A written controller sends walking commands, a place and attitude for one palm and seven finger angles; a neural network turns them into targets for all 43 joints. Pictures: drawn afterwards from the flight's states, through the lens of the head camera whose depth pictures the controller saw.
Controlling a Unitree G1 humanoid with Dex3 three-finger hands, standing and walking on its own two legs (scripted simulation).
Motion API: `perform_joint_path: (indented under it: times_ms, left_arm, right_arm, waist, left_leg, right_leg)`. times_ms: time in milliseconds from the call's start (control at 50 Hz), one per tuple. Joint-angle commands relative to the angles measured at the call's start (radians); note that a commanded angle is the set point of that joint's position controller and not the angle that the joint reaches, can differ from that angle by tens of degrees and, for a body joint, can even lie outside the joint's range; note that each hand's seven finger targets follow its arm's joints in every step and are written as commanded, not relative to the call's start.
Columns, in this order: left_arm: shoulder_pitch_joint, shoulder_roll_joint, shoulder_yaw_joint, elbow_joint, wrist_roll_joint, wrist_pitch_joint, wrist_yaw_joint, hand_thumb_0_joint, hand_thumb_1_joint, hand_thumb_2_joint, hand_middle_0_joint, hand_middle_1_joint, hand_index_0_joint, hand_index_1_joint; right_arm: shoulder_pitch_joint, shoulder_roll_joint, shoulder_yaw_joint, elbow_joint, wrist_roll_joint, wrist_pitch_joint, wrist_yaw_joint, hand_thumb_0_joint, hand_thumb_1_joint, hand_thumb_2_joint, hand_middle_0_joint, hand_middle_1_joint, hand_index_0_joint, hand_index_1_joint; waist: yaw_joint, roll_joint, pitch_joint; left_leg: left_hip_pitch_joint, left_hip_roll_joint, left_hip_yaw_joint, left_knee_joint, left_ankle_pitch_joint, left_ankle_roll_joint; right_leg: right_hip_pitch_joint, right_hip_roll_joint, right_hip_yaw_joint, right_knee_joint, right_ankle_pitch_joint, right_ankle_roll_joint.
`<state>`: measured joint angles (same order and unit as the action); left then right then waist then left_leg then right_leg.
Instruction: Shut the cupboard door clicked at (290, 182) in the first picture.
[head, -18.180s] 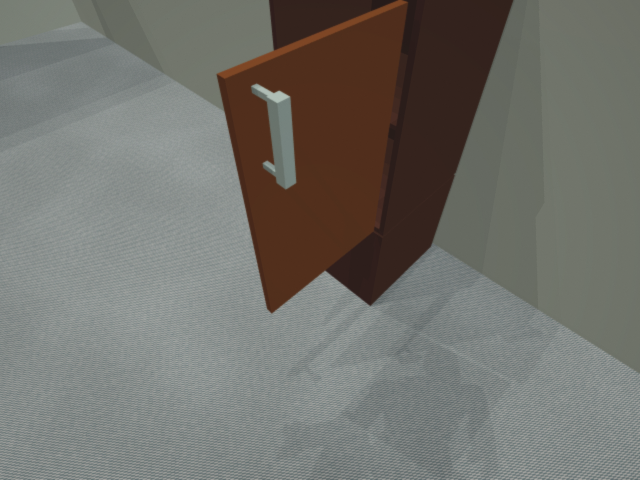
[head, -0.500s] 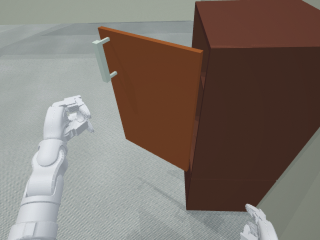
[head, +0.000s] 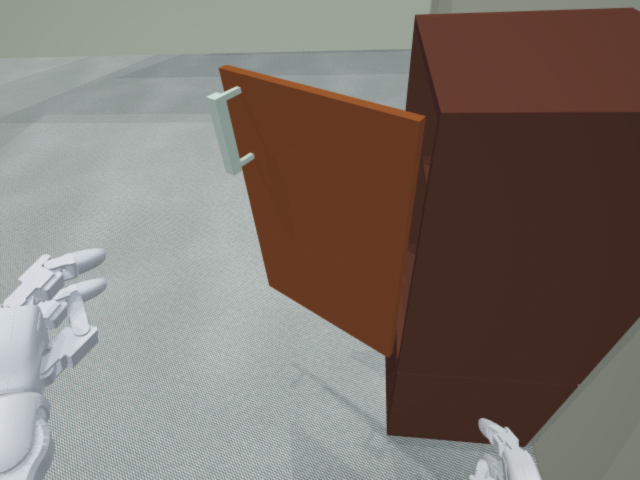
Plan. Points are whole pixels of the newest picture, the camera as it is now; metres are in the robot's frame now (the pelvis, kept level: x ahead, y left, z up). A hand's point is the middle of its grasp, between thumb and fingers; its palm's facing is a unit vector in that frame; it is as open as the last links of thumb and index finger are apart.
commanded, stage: draw the hand back to the body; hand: left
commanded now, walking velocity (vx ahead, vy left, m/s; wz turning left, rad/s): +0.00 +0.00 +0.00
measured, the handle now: (234, 131) +0.64 +0.24 +0.14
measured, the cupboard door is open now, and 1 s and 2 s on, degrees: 59 59 59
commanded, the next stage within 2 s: step back with the hand held close in 0.44 s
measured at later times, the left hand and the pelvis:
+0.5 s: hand (77, 352) +0.18 +0.26 +0.16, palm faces +0.47 -0.79 -0.39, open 7.4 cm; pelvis +0.00 -0.01 +0.00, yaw +0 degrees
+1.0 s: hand (26, 373) +0.16 +0.30 +0.16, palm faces +0.40 -0.78 -0.48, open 7.4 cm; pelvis -0.05 +0.03 -0.01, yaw -1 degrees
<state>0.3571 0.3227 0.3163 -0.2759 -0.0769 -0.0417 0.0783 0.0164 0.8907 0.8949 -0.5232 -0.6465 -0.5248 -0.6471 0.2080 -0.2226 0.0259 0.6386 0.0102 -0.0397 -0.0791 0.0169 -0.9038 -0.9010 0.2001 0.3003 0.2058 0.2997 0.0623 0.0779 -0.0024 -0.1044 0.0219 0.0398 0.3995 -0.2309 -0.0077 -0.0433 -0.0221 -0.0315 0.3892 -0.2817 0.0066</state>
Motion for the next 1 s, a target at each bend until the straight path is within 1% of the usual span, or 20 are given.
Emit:
perform_joint_path:
  times_ms: [0,40,140,200,260,300,320,400,540,560,580,600,620,680,780,800,880,900,920,980]
  left_arm:
    - [-0.019,0.234,0.162,-0.284,0.000,-0.083,0.027,0.000,0.900,0.900,-0.255,-0.360,-0.255,-0.360]
    - [0.047,0.228,0.175,-0.301,0.000,-0.091,0.032,0.000,0.900,0.900,-0.200,-0.300,-0.200,-0.300]
    - [-0.064,0.194,0.122,-0.266,0.011,-0.089,0.038,0.000,0.900,0.900,-0.200,-0.300,-0.200,-0.300]
    - [-0.063,0.212,0.139,-0.252,0.009,-0.092,0.039,0.000,0.900,0.900,-0.200,-0.300,-0.200,-0.300]
    - [-0.036,0.211,0.145,-0.264,0.008,-0.097,0.038,0.000,0.900,0.900,-0.200,-0.300,-0.200,-0.300]
    - [-0.016,0.225,0.158,-0.267,0.008,-0.097,0.036,0.000,0.900,0.900,-0.200,-0.300,-0.200,-0.300]
    - [-0.011,0.206,0.143,-0.280,0.007,-0.097,0.034,0.000,0.900,0.900,-0.200,-0.300,-0.200,-0.300]
    - [-0.005,0.229,0.171,-0.256,0.003,-0.093,0.032,0.000,0.900,0.900,-0.200,-0.300,-0.200,-0.300]
    - [-0.009,0.207,0.151,-0.265,0.002,-0.096,0.029,0.000,0.900,0.900,-0.200,-0.300,-0.200,-0.300]
    - [-0.103,0.314,0.232,-0.331,0.011,-0.125,0.040,0.000,0.900,0.900,-0.200,-0.300,-0.200,-0.300]
    - [-0.020,0.259,0.184,-0.259,0.009,-0.128,0.038,0.000,0.900,0.900,-0.200,-0.300,-0.200,-0.300]
    - [0.004,0.276,0.197,-0.264,0.014,-0.136,0.039,0.000,0.900,0.900,-0.200,-0.300,-0.200,-0.300]
    - [0.042,0.248,0.171,-0.254,0.014,-0.139,0.038,0.000,0.900,0.900,-0.200,-0.300,-0.200,-0.300]
    - [0.099,0.264,0.191,-0.284,0.009,-0.146,0.049,0.000,0.900,0.900,-0.200,-0.300,-0.200,-0.300]
    - [0.126,0.294,0.221,-0.330,0.001,-0.137,0.060,0.000,0.900,0.900,-0.200,-0.300,-0.200,-0.300]
    - [0.123,0.317,0.239,-0.340,0.001,-0.137,0.062,0.000,0.900,0.900,-0.200,-0.300,-0.200,-0.300]
    - [0.153,0.294,0.226,-0.340,-0.003,-0.137,0.069,0.000,0.900,0.900,-0.200,-0.300,-0.200,-0.300]
    - [0.150,0.321,0.251,-0.350,0.000,-0.139,0.072,0.000,0.900,0.900,-0.200,-0.300,-0.200,-0.300]
    - [0.159,0.287,0.223,-0.350,-0.002,-0.141,0.071,0.000,0.900,0.900,-0.200,-0.300,-0.200,-0.300]
    - [0.156,0.286,0.228,-0.361,0.005,-0.158,0.079,0.000,0.900,0.900,-0.200,-0.300,-0.200,-0.300]
  right_arm:
    - [-0.158,-0.098,-0.042,-0.179,-0.003,-0.070,-0.010,0.000,-0.900,-0.900,0.200,0.300,0.200,0.300]
    - [-0.154,-0.090,-0.043,-0.180,-0.003,-0.078,-0.011,0.000,-0.900,-0.900,0.200,0.300,0.200,0.300]
    - [-0.145,-0.100,-0.046,-0.158,-0.002,-0.095,-0.024,0.000,-0.900,-0.900,0.200,0.300,0.200,0.300]
    - [-0.144,-0.105,-0.049,-0.154,-0.004,-0.101,-0.028,0.000,-0.900,-0.900,0.200,0.300,0.200,0.300]
    - [-0.151,-0.096,-0.045,-0.159,-0.006,-0.101,-0.025,0.000,-0.900,-0.900,0.200,0.300,0.200,0.300]
    - [-0.154,-0.097,-0.046,-0.156,-0.007,-0.101,-0.023,0.000,-0.900,-0.900,0.200,0.300,0.200,0.300]
    - [-0.154,-0.089,-0.043,-0.160,-0.006,-0.099,-0.020,0.000,-0.900,-0.900,0.200,0.300,0.200,0.300]
    - [-0.159,-0.090,-0.041,-0.161,-0.007,-0.094,-0.021,0.000,-0.900,-0.900,0.200,0.300,0.200,0.300]
    - [-0.159,-0.087,-0.043,-0.166,-0.006,-0.093,-0.021,0.000,-0.900,-0.900,0.200,0.300,0.200,0.300]
    - [-0.158,-0.117,-0.053,-0.194,0.006,-0.065,-0.014,0.000,-0.900,-0.900,0.200,0.300,0.200,0.300]
    - [-0.155,-0.108,-0.053,-0.177,0.000,-0.050,-0.015,0.000,-0.900,-0.900,0.200,0.300,0.200,0.300]
    - [-0.155,-0.110,-0.059,-0.180,0.000,-0.039,-0.015,0.000,-0.900,-0.900,0.200,0.300,0.200,0.300]
    - [-0.158,-0.105,-0.060,-0.184,0.001,-0.027,-0.014,0.000,-0.900,-0.900,0.200,0.300,0.200,0.300]
    - [-0.142,-0.114,-0.073,-0.204,0.007,0.002,-0.018,0.000,-0.900,-0.900,0.200,0.300,0.200,0.300]
    - [-0.139,-0.120,-0.078,-0.243,0.014,0.039,-0.031,0.000,-0.900,-0.900,0.200,0.300,0.200,0.300]
    - [-0.143,-0.126,-0.080,-0.244,0.012,0.043,-0.034,0.000,-0.900,-0.900,0.200,0.300,0.200,0.300]
    - [-0.127,-0.125,-0.080,-0.263,0.016,0.056,-0.034,0.000,-0.900,-0.900,0.200,0.300,0.200,0.300]
    - [-0.132,-0.134,-0.084,-0.264,0.014,0.055,-0.036,0.000,-0.900,-0.900,0.200,0.300,0.200,0.300]
    - [-0.124,-0.125,-0.078,-0.267,0.016,0.055,-0.034,0.000,-0.900,-0.900,0.200,0.300,0.200,0.300]
    - [-0.123,-0.133,-0.077,-0.271,0.015,0.043,-0.034,0.000,-0.900,-0.900,0.200,0.300,0.200,0.300]
  waist:
    - [0.008,-0.016,-0.090]
    - [0.010,-0.016,-0.080]
    - [-0.014,-0.032,-0.013]
    - [-0.005,-0.065,-0.033]
    - [0.006,-0.038,-0.064]
    - [0.009,-0.035,-0.060]
    - [0.007,0.002,-0.061]
    - [0.010,-0.033,-0.017]
    - [0.006,-0.023,-0.033]
    - [-0.029,-0.018,0.014]
    - [-0.039,-0.071,-0.008]
    - [-0.034,-0.113,-0.013]
    - [-0.040,-0.117,-0.050]
    - [-0.046,-0.069,-0.152]
    - [-0.048,-0.062,-0.185]
    - [-0.046,-0.051,-0.190]
    - [-0.049,-0.050,-0.174]
    - [-0.046,-0.039,-0.173]
    - [-0.050,-0.022,-0.162]
    - [-0.052,0.027,-0.112]
  left_leg:
    - [0.074,-0.013,0.006,-0.025,0.274,0.030]
    - [0.066,-0.013,0.007,-0.025,0.267,0.030]
    - [0.072,-0.013,0.009,-0.035,0.201,0.036]
    - [0.077,-0.016,0.004,-0.040,0.190,0.041]
    - [0.078,-0.019,0.008,-0.037,0.213,0.040]
    - [0.077,-0.017,0.009,-0.034,0.233,0.040]
    - [0.075,-0.018,0.010,-0.034,0.246,0.037]
    - [0.062,-0.014,0.010,-0.039,0.223,0.035]
    - [0.071,-0.013,0.013,-0.045,0.206,0.035]
    - [-0.006,0.010,0.006,0.033,0.145,0.049]
    - [-0.022,0.003,-0.006,0.067,0.128,0.047]
    - [-0.032,-0.002,-0.008,0.086,0.136,0.045]
    - [-0.042,0.001,-0.008,0.100,0.150,0.044]
    - [-0.022,0.021,-0.012,0.094,0.281,0.039]
    - [-0.025,0.048,-0.026,0.072,0.429,0.036]
    - [-0.034,0.049,-0.029,0.068,0.418,0.035]
    - [-0.099,0.064,-0.043,0.040,0.364,0.036]
    - [-0.116,0.065,-0.047,0.031,0.333,0.038]
    - [-0.144,0.069,-0.055,0.019,0.293,0.038]
    - [-0.277,0.090,-0.089,-0.052,0.027,0.057]
  right_leg:
    - [-0.056,0.024,-0.017,-0.054,0.297,-0.005]
    - [-0.061,0.022,-0.021,-0.048,0.288,-0.004]
    - [-0.126,0.021,-0.017,-0.072,0.211,0.000]
    - [-0.110,0.021,-0.013,-0.077,0.203,0.000]
    - [-0.081,0.016,-0.010,-0.063,0.235,-0.001]
    - [-0.075,0.018,-0.008,-0.067,0.262,-0.001]
    - [-0.067,0.015,-0.007,-0.059,0.278,-0.003]
    - [-0.089,0.020,-0.008,-0.082,0.250,0.000]
    - [-0.088,0.019,-0.007,-0.083,0.222,0.001]
    - [-0.186,-0.040,0.069,-0.134,0.267,-0.004]
    - [-0.191,-0.073,0.075,-0.133,0.281,-0.011]
    - [-0.200,-0.085,0.084,-0.128,0.334,-0.011]
    - [-0.185,-0.100,0.080,-0.099,0.373,-0.015]
    - [-0.146,-0.092,0.052,-0.016,0.470,-0.012]
    - [-0.136,-0.050,0.022,0.051,0.496,0.004]
    - [-0.136,-0.049,0.027,0.052,0.483,0.004]
    - [-0.126,-0.036,0.029,0.074,0.419,0.006]
    - [-0.123,-0.033,0.031,0.074,0.395,0.007]
    - [-0.119,-0.032,0.029,0.078,0.350,0.005]
    - [-0.096,-0.009,0.033,0.093,0.191,0.007]
